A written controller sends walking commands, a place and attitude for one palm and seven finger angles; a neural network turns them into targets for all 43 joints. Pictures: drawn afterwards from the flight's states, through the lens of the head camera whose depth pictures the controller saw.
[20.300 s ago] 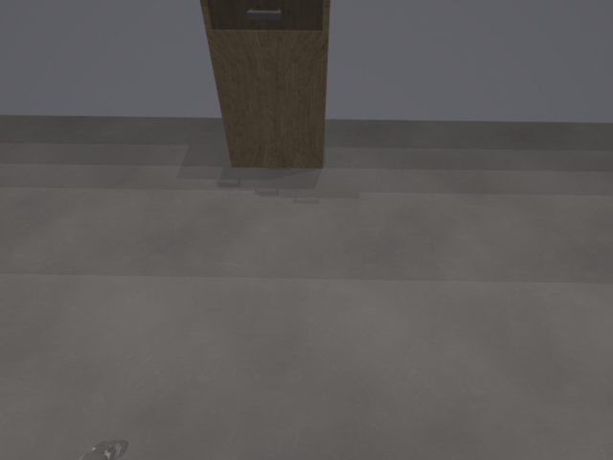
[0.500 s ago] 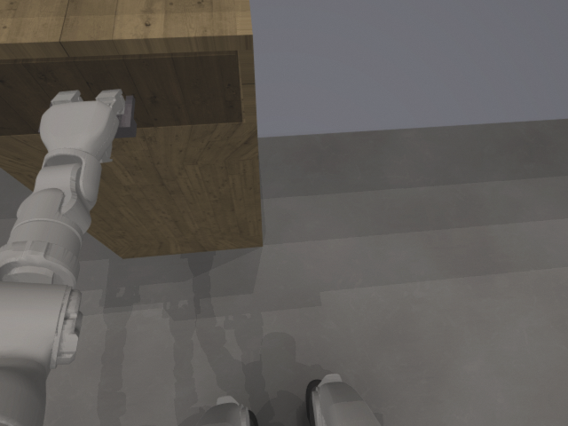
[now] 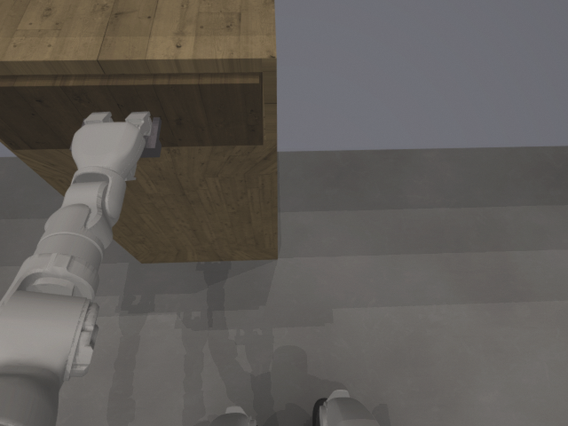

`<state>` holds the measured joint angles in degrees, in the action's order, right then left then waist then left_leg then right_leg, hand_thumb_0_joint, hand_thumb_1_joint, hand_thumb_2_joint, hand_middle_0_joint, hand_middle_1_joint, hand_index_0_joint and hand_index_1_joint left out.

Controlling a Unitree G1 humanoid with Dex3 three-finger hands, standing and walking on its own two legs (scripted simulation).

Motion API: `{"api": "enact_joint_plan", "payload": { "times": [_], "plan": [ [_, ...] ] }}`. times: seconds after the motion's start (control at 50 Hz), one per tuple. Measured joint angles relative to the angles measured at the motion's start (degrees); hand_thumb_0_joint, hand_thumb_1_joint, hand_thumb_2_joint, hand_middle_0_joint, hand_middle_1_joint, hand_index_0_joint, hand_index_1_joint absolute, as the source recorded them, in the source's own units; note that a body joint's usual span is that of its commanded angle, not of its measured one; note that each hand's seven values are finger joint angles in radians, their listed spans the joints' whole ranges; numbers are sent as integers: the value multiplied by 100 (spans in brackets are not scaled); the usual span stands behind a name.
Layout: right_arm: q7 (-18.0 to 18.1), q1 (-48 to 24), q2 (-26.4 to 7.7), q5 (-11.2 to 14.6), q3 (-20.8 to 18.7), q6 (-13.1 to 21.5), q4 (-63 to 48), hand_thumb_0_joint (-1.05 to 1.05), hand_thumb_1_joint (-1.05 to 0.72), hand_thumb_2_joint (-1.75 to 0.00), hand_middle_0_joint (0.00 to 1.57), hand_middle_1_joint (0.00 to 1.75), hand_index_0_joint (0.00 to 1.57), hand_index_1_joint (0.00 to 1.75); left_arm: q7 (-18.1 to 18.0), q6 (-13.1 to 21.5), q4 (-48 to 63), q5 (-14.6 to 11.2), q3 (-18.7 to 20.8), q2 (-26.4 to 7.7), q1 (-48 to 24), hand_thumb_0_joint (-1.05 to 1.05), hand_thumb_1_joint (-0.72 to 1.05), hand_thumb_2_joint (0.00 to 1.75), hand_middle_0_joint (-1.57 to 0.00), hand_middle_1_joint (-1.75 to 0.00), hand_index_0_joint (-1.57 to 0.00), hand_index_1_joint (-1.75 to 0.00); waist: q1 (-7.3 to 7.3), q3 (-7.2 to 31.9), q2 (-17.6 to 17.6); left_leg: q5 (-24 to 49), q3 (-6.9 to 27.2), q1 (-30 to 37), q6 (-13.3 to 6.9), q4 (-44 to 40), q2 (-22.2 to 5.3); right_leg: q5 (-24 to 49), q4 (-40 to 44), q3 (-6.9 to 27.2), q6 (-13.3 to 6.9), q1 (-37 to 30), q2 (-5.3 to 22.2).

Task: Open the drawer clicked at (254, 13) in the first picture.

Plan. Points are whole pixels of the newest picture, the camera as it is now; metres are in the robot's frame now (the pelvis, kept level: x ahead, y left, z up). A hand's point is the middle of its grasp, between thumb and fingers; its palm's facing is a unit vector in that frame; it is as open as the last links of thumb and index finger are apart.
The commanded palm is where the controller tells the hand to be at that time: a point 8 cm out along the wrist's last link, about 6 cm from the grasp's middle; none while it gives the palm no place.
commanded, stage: pull the drawer open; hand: left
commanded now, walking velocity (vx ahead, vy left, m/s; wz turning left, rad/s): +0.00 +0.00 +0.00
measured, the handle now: (119, 135) +0.53 +0.23 +0.02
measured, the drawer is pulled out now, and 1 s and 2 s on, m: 0.02 0.11 0.21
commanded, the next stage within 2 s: none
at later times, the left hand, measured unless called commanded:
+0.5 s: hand (123, 189) +0.45 +0.23 +0.00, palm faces -0.06 -0.05 -1.00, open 5.6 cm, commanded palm +0.40 +0.24 +0.06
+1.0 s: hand (113, 228) +0.39 +0.23 +0.00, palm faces -0.06 -0.01 -1.00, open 5.5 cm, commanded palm +0.38 +0.23 +0.06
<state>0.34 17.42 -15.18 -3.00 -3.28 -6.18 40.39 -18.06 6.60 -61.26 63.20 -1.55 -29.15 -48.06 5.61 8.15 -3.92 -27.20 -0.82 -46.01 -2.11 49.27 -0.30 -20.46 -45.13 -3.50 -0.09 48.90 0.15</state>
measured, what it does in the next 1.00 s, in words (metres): stands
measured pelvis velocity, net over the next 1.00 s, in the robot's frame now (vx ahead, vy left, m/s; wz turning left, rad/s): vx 0.00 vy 0.01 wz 0.01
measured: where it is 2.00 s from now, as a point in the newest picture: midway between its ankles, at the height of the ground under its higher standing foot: outside the picture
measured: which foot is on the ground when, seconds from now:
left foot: down 0.00-1.00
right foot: down 0.00-1.00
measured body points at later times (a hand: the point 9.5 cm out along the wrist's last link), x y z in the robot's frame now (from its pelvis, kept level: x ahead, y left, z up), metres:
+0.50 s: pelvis -0.01 +0.01 +0.01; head +0.12 -0.01 +0.44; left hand +0.45 +0.23 +0.05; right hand -0.02 -0.28 -0.13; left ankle -0.06 +0.09 -0.69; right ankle -0.01 -0.12 -0.69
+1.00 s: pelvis +0.00 +0.01 +0.01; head +0.08 -0.01 +0.45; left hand +0.39 +0.23 +0.05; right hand +0.13 -0.25 -0.12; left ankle -0.06 +0.09 -0.69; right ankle -0.01 -0.12 -0.69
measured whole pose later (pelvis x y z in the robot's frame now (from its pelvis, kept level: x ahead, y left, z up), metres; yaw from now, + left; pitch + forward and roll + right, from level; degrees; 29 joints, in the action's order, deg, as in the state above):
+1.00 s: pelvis +0.00 +0.01 +0.01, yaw +0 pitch +17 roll -2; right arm 1.6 10.2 -14.1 -1.5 -2.7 -6.2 37.9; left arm -20.8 1.6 -41.5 63.3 -6.1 -21.5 -27.1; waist 0.0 7.2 -3.5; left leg -26.2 -0.6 -36.6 -2.3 45.6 0.9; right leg -19.9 -42.7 -2.9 0.4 40.0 0.9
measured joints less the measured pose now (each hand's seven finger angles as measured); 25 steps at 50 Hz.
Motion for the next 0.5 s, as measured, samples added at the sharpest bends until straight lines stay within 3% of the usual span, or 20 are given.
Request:
{"api": "enact_joint_plan", "payload": {
  "times": [0.28, 0.5],
  "plan": [
    [51, 271, -96, 33, 35, -49, 73, 0, -91, -90, 20, 30, 20, 30, 61, 221, 96, -46, 441, -401, 146, 1, 72, 82, -32, -134, -40, -135, 156, -66, 39, 31, -159, -183, 17, 70, -77, 120, -124, 180, -33, 297, -98],
    [-26, 284, -92, 152, -66, -146, 0, 0, -91, -90, 20, 30, 20, 30, -94, 85, 1488, -268, 576, -49, 1594, 1, 74, 80, -28, -134, -39, -134, -27, -6, 33, 118, -398, 333, -70, -365, -72, 260, 268, 434, 60, -122, -135]
  ]
}}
